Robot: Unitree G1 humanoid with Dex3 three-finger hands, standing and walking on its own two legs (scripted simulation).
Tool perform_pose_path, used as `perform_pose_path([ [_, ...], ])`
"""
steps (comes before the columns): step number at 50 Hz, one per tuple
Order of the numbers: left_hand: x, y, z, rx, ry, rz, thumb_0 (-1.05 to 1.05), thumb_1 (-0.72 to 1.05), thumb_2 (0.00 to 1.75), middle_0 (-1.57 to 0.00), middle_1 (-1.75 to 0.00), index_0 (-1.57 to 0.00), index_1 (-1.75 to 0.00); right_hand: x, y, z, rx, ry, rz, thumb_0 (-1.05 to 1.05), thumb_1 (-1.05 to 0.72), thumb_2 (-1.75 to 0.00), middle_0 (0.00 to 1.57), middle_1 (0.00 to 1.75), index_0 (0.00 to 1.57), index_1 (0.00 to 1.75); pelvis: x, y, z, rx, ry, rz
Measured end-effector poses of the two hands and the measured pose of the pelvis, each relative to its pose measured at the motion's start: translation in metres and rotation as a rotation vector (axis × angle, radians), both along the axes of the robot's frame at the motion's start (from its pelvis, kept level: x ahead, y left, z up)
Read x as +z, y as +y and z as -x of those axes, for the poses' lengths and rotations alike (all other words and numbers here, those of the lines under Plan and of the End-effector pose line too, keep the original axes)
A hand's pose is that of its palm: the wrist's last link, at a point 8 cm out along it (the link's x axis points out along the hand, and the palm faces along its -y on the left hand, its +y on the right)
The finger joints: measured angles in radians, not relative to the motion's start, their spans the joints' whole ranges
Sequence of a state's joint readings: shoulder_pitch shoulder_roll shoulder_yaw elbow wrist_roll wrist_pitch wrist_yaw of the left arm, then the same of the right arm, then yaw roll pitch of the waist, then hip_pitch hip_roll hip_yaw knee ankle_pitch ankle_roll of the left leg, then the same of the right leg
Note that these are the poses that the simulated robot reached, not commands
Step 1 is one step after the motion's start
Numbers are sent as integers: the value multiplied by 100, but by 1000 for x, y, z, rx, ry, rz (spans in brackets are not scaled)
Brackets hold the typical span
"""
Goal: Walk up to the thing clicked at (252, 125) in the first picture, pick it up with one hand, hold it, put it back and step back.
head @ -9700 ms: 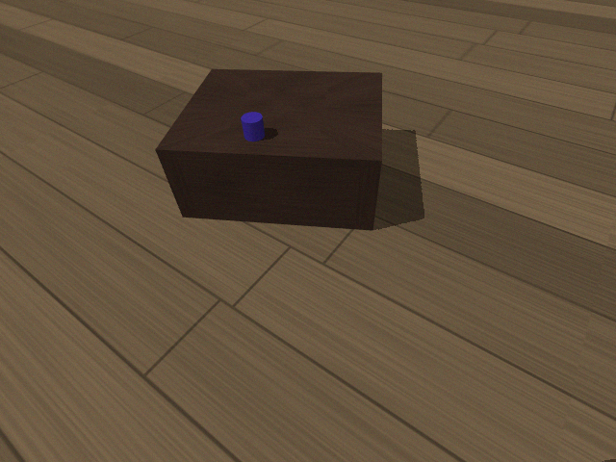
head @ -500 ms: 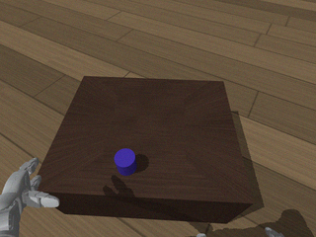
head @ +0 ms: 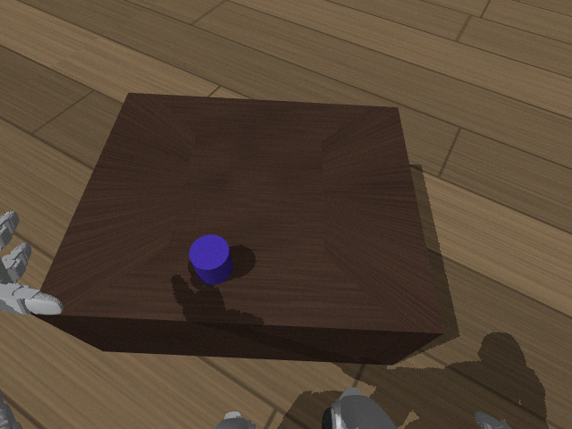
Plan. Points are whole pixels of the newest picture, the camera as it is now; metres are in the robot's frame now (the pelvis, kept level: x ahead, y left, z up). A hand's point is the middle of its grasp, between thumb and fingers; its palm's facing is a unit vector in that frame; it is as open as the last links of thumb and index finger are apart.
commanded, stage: go down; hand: left
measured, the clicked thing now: (212, 260) +0.51 +0.15 -0.28
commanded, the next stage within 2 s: none
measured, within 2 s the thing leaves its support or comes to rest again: neither
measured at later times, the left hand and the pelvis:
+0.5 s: hand (30, 249) +0.40 +0.36 +0.01, palm faces +0.15 -0.98 -0.09, open 17.3 cm; pelvis +0.01 +0.01 -0.01, yaw +0 degrees
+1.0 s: hand (28, 237) +0.42 +0.36 +0.01, palm faces +0.16 -0.98 -0.07, open 17.3 cm; pelvis +0.00 +0.01 -0.02, yaw +0 degrees
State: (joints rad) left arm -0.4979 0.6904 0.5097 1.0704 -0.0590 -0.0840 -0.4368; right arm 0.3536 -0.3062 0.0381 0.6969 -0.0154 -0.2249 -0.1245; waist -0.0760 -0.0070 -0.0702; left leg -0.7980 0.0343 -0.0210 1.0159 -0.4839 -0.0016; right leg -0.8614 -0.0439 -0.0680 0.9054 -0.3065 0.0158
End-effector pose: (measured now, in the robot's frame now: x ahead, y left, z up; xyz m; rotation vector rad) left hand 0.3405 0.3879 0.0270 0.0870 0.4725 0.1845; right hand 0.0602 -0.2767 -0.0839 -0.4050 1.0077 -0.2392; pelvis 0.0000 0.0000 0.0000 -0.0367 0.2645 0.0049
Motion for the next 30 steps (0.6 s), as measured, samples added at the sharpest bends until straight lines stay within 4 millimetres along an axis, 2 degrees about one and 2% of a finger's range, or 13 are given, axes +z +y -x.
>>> perform_pose_path([
  [5, -4, 3, -9, 6, -44, 3, -1, -52, 4, -7, -2, -7, -2, -5, -4, 11, -3, 64, 13, 1, -88, -89, 20, 30, 20, 30, -4, -3, 1, 0, 21, -1],
  [13, 4, 11, -25, -3, -91, 0, -1, -49, 4, -7, -1, -6, -2, -5, -5, 17, -16, 108, 34, 1, -89, -89, 20, 30, 20, 30, -7, -3, -4, 3, 46, 6],
  [30, 0, 20, -34, -15, -122, 23, -1, -50, 4, -7, -1, -6, -2, -10, 11, -7, 0, 83, 28, 1, -89, -89, 20, 30, 20, 30, -10, 9, -12, 1, 66, 18],
])
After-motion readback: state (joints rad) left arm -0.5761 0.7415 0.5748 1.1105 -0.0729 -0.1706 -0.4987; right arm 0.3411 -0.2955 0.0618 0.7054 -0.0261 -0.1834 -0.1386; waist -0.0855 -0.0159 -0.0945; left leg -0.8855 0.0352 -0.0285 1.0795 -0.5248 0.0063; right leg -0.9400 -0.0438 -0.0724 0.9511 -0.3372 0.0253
